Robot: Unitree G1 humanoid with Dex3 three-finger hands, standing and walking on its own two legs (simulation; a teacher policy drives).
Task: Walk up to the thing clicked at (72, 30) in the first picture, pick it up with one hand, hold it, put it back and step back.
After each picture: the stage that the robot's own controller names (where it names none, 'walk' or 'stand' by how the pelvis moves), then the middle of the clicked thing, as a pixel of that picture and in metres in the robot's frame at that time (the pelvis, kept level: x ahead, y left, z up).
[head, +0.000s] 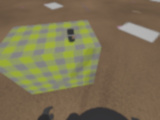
stand; (71, 35) +0.72 +0.22 +0.07
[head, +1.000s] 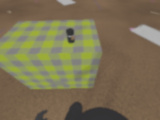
walk; (70, 36) +0.65 +0.23 +0.09
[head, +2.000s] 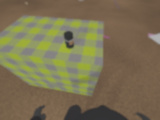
stand; (69, 40) +0.55 +0.19 +0.11
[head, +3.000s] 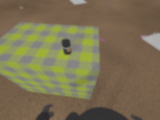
stand; (66, 47) +0.52 +0.21 +0.07
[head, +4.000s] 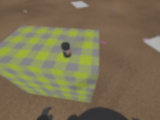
stand; (66, 50) +0.51 +0.21 +0.07
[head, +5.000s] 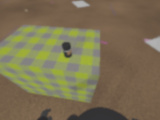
stand; (67, 50) +0.51 +0.21 +0.07
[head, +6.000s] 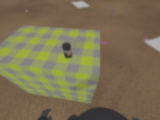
stand; (67, 50) +0.50 +0.21 +0.07
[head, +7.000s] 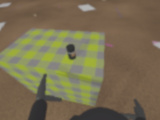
rise first; (71, 52) +0.50 +0.20 +0.07
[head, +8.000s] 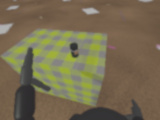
go down; (74, 50) +0.53 +0.19 +0.07
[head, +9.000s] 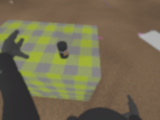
go down; (63, 50) +0.48 +0.19 +0.08
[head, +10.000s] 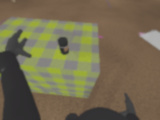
close in; (63, 46) +0.51 +0.19 +0.08
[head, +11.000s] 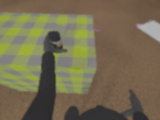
close; (56, 41) +0.51 +0.21 +0.12
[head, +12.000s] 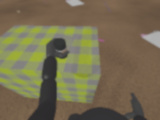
lift; (61, 49) +0.42 +0.19 +0.18
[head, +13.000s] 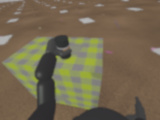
lift; (63, 47) +0.33 +0.17 +0.29
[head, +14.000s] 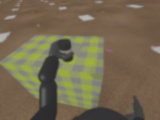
hold; (66, 50) +0.33 +0.16 +0.26
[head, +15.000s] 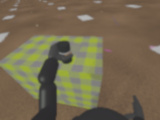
hold; (65, 52) +0.33 +0.17 +0.25
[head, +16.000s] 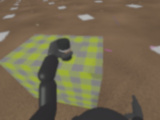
crouch; (65, 50) +0.34 +0.17 +0.26
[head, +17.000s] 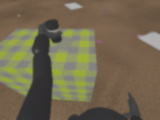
crouch; (54, 31) +0.47 +0.21 +0.27
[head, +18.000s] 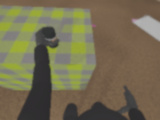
lower; (51, 38) +0.51 +0.21 +0.12
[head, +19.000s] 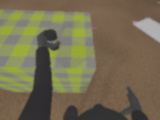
lower; (52, 40) +0.50 +0.21 +0.12
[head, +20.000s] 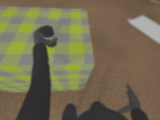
lower; (49, 37) +0.52 +0.21 +0.12
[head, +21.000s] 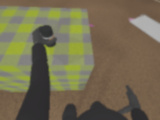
lower; (48, 37) +0.52 +0.22 +0.12
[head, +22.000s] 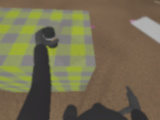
loosen; (50, 38) +0.52 +0.22 +0.12
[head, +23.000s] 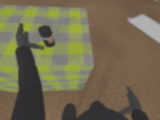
rise; (47, 37) +0.52 +0.22 +0.12
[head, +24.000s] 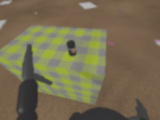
sink last; (71, 48) +0.51 +0.20 +0.09
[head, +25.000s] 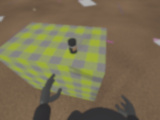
stand; (72, 46) +0.53 +0.19 +0.08
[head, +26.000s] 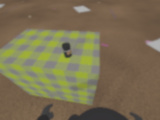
stand; (67, 50) +0.52 +0.21 +0.08
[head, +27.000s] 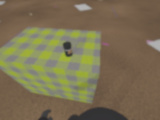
stand; (68, 49) +0.53 +0.22 +0.07
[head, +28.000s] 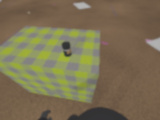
stand; (66, 49) +0.53 +0.22 +0.07
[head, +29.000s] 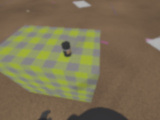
stand; (66, 49) +0.52 +0.22 +0.07
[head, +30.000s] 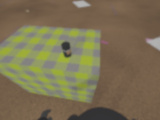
stand; (66, 49) +0.51 +0.22 +0.07
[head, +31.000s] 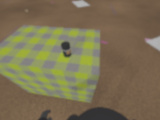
walk; (66, 49) +0.51 +0.22 +0.07
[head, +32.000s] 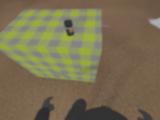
walk; (69, 28) +0.67 +0.22 +0.09
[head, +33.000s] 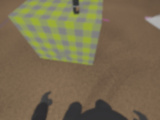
walk; (76, 7) +0.98 +0.20 +0.10
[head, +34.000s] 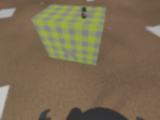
stand; (84, 13) +1.17 +0.17 +0.09
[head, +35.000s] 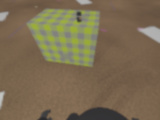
stand; (79, 17) +1.17 +0.18 +0.07
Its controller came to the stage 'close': yes
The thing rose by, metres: 0.21
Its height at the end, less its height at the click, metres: +0.00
